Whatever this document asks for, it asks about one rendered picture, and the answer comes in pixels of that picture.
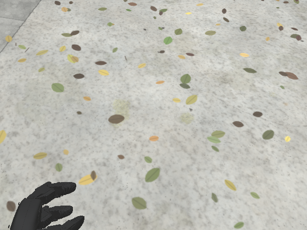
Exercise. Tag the left robot hand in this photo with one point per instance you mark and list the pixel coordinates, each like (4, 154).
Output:
(30, 215)

